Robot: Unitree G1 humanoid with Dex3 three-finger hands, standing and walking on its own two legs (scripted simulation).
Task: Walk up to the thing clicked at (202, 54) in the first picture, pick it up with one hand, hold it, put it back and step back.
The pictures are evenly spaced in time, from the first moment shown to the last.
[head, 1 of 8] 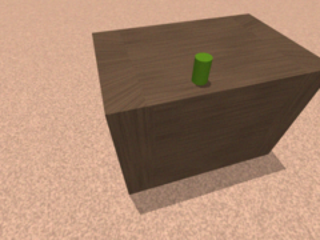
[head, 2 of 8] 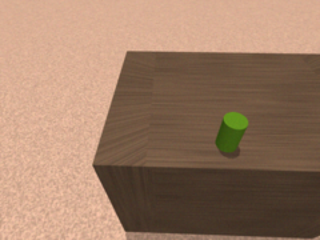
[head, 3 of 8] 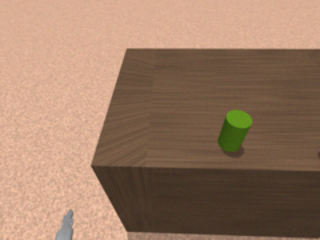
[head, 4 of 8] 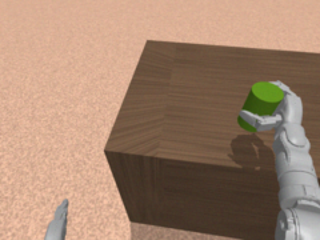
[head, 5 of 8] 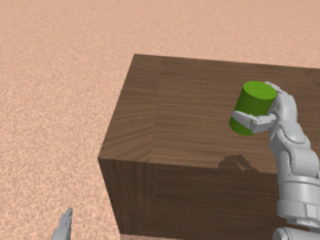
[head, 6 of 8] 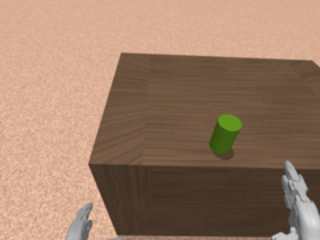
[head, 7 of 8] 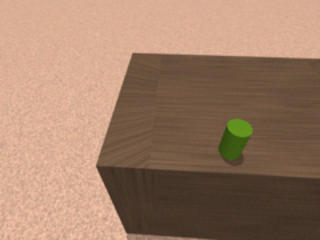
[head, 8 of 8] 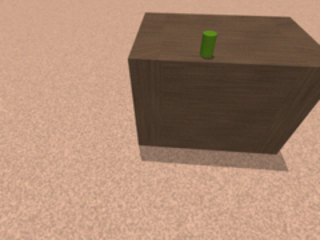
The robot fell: no
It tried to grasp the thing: yes
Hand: right
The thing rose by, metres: 0.24
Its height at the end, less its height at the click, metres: +0.00
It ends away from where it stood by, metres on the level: 0.01
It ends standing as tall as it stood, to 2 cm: yes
